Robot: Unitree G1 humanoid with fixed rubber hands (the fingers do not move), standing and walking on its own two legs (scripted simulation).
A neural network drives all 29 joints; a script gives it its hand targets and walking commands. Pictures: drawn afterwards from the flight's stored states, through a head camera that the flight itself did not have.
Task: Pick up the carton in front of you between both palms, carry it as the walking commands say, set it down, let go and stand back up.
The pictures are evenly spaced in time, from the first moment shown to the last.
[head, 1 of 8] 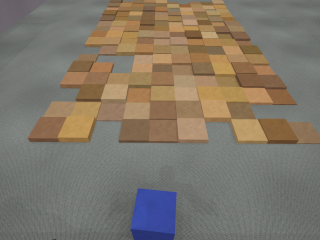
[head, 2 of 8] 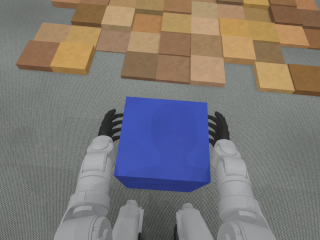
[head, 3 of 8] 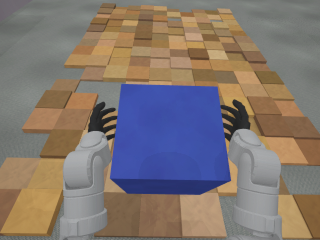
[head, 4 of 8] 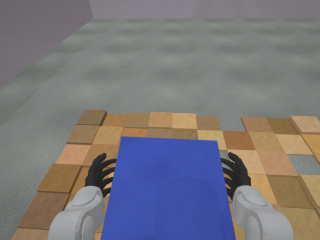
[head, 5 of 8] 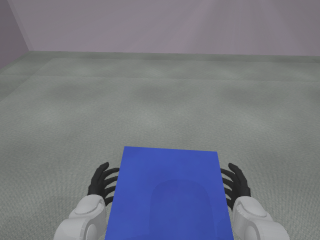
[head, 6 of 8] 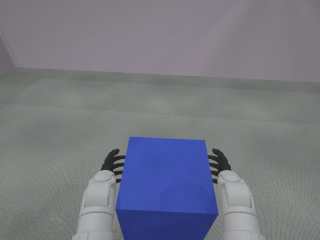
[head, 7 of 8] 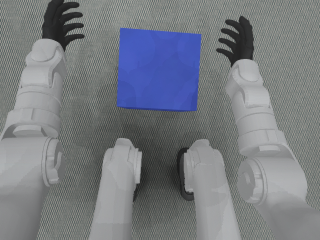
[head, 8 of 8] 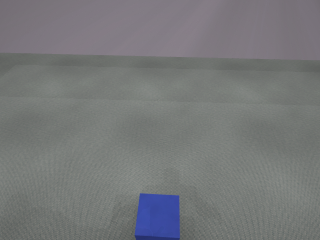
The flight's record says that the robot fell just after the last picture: no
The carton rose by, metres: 0.76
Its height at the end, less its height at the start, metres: +0.00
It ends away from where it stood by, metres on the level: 6.73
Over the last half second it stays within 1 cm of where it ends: yes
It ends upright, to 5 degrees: yes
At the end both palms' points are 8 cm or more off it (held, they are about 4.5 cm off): yes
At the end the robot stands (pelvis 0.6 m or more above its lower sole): yes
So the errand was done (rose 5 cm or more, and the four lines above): yes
